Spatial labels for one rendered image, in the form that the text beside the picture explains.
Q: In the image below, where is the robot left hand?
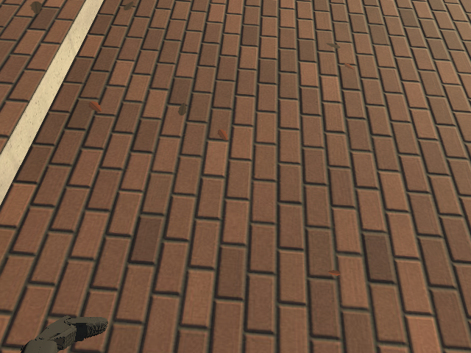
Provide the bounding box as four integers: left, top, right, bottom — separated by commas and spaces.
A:
21, 315, 108, 353

